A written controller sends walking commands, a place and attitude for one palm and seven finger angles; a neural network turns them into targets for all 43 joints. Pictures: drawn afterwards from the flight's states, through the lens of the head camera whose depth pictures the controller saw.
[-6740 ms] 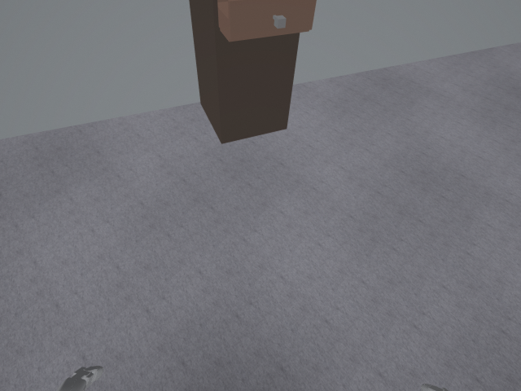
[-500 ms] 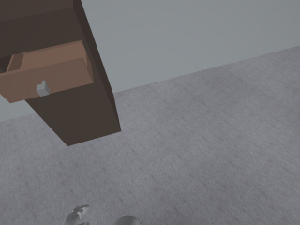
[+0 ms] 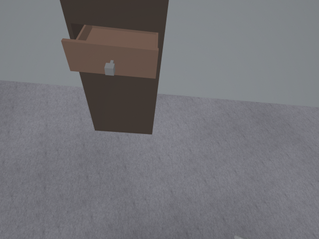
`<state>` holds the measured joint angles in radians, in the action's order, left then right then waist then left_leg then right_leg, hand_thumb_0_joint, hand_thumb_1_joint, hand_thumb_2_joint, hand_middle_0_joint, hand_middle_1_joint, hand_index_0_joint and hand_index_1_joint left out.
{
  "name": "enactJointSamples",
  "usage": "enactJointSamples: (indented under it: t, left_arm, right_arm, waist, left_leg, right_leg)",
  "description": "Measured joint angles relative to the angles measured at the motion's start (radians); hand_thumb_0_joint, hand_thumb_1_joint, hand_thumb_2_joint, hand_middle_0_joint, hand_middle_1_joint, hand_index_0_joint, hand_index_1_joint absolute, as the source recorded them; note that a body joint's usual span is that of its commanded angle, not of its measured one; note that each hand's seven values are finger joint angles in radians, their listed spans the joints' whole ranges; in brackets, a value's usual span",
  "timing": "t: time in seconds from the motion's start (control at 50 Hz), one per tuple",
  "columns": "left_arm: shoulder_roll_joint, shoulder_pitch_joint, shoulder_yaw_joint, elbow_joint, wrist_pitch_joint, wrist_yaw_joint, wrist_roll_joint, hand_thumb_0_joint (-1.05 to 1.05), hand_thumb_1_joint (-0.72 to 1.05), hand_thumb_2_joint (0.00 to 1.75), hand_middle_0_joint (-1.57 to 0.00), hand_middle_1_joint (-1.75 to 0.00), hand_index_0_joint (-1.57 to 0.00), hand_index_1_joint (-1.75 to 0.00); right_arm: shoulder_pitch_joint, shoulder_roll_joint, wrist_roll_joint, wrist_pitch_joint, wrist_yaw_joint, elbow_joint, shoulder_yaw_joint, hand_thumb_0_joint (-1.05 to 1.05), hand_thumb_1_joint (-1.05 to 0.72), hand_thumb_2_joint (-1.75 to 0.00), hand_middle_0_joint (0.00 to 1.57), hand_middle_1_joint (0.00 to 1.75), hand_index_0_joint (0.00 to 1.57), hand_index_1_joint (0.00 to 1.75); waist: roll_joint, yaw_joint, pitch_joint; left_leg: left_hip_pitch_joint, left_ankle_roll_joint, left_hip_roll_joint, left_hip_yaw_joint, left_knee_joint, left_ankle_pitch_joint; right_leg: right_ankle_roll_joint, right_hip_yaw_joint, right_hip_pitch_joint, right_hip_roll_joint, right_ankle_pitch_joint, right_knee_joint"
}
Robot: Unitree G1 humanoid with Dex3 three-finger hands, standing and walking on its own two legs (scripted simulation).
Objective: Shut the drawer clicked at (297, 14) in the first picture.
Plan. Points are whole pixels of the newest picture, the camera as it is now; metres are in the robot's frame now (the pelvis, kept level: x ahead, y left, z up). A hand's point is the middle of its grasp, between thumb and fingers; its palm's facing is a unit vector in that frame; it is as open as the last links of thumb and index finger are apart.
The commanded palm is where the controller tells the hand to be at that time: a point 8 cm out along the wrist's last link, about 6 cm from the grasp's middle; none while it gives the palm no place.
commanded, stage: take the last steps up to it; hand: left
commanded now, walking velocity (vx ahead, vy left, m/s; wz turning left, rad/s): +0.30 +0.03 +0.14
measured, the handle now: (110, 66) +0.73 +0.28 -0.03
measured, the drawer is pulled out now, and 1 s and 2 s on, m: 0.14 0.14 0.14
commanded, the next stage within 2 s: come to a stop and stand still in 1.00 s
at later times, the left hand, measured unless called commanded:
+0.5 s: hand (112, 212) +0.21 +0.15 -0.15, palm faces -0.02 -0.98 -0.19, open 7.4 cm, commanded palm none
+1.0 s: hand out of the picture +0.12 +0.15 -0.18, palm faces +0.24 -0.96 -0.14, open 7.3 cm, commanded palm none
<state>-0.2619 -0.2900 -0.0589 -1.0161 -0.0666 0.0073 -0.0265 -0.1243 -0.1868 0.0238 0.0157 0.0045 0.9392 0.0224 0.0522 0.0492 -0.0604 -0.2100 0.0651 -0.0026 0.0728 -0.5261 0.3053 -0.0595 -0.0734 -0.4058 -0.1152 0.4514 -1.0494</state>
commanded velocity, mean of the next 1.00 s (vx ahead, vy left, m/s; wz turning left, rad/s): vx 0.27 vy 0.02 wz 0.05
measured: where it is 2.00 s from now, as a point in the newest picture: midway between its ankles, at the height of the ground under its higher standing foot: outside the picture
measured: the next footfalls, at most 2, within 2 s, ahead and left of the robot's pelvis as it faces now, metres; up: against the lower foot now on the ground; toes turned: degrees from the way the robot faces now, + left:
right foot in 0.52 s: +0.21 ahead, -0.14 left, +0.00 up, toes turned -4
left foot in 1.02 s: +0.34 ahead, +0.13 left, +0.00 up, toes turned +13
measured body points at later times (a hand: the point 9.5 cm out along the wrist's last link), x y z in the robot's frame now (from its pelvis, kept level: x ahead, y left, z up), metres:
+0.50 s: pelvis +0.09 -0.02 +0.00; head +0.10 -0.04 +0.45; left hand +0.21 +0.20 -0.14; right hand -0.04 -0.23 -0.15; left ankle -0.01 +0.07 -0.74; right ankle +0.16 -0.14 -0.73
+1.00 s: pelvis +0.24 +0.01 +0.00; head +0.25 +0.03 +0.45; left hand +0.11 +0.20 -0.16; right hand +0.37 -0.21 -0.14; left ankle +0.30 +0.12 -0.73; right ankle +0.17 -0.14 -0.74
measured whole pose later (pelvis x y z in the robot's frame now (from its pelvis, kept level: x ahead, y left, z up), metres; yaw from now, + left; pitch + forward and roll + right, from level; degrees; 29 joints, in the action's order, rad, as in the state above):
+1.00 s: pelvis +0.24 +0.01 +0.00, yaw +6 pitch -1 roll -2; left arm -0.14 -0.46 -0.03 -1.15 0.05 0.01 -0.03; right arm -0.14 -0.19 0.03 -0.03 -0.02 1.01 0.05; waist 0.00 0.08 -0.03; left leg -0.37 0.01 0.07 0.10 -0.57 0.20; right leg -0.04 -0.17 -0.04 -0.06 0.34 -0.41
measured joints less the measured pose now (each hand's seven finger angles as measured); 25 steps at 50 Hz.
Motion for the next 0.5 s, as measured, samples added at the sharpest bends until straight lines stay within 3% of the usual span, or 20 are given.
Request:
enactJointSamples:
  t: [0.1, 0.26, 0.42, 0.5]
  left_arm:
    - [0.016, 0.016, 0.008, -0.006, 0.028, -0.016, -0.006, 0.01, 0.91, 0.90, -0.20, -0.30, -0.20, -0.30]
    - [0.049, 0.065, 0.018, -0.013, 0.040, -0.020, -0.008, 0.01, 0.91, 0.90, -0.20, -0.30, -0.20, -0.30]
    - [0.089, 0.149, 0.024, 0.006, 0.049, -0.026, 0.000, 0.01, 0.91, 0.90, -0.20, -0.30, -0.20, -0.30]
    - [0.105, 0.174, 0.024, 0.025, 0.075, -0.027, 0.002, 0.01, 0.91, 0.90, -0.20, -0.30, -0.20, -0.30]
  right_arm:
    - [-0.069, 0.026, -0.007, -0.031, 0.008, 0.026, -0.004, 0.01, -0.91, -0.90, 0.20, 0.30, 0.20, 0.30]
    - [-0.224, 0.025, -0.002, -0.054, 0.020, 0.103, 0.009, 0.00, -0.93, -0.90, 0.20, 0.30, 0.20, 0.30]
    - [-0.356, 0.033, 0.008, -0.048, 0.022, 0.198, 0.009, 0.01, -0.92, -0.90, 0.20, 0.30, 0.20, 0.30]
    - [-0.392, 0.038, 0.007, -0.044, 0.020, 0.233, 0.008, 0.01, -0.91, -0.90, 0.20, 0.30, 0.20, 0.30]
  waist:
    - [-0.012, -0.016, 0.031]
    - [-0.017, -0.063, 0.052]
    - [-0.051, -0.117, 0.030]
    - [-0.071, -0.125, 0.020]
  left_leg:
    - [0.064, 0.020, -0.025, -0.016, 0.127, -0.060]
    - [0.148, 0.030, -0.063, -0.029, 0.220, -0.077]
    - [0.213, 0.005, -0.059, -0.042, 0.225, -0.027]
    - [0.219, -0.025, -0.037, -0.044, 0.150, 0.051]
  right_leg:
    - [-0.008, 0.027, -0.035, 0.006, -0.109, -0.045]
    - [-0.005, 0.024, -0.041, 0.010, -0.138, 0.090]
    - [0.020, 0.003, -0.023, 0.026, -0.142, 0.299]
    - [0.041, -0.018, 0.054, 0.052, -0.196, 0.462]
